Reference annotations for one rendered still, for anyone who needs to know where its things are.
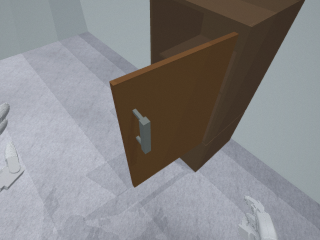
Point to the robot left hand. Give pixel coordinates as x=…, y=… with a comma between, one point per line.
x=10, y=173

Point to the handle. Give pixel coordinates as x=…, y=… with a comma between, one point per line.
x=145, y=132

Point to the robot right hand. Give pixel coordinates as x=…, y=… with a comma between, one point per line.
x=262, y=225

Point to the cupboard door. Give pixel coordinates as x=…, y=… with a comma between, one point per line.
x=177, y=95

